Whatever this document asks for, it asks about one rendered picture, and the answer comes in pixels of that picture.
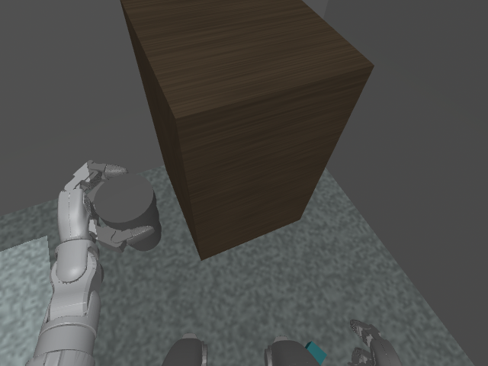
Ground left robot hand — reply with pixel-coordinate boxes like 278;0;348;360
57;160;155;254

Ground left robot arm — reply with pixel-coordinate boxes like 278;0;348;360
25;239;104;366

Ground right robot hand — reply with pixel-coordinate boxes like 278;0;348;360
348;319;403;366

